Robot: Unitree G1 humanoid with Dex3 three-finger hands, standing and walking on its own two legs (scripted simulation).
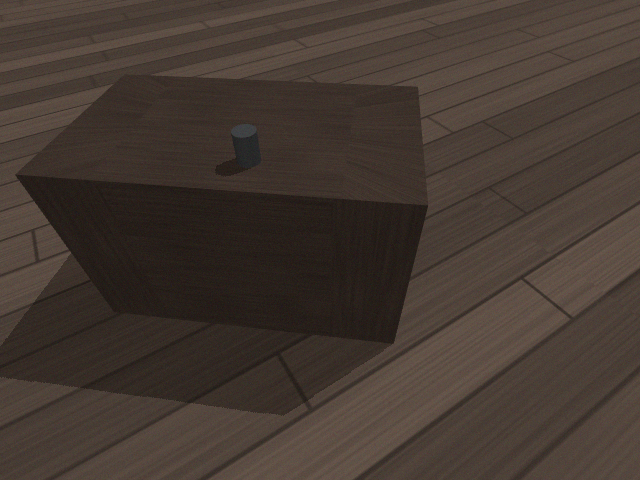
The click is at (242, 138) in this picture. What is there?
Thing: squat round
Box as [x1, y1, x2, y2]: [231, 124, 260, 167]
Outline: 241,124 234,127 231,130 237,163 243,167 251,167 256,165 260,161 256,128 249,124
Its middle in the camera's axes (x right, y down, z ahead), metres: -0.18 -0.24 +1.01
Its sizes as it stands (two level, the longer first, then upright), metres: 0.064 0.064 0.090
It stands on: a support 0.65 m high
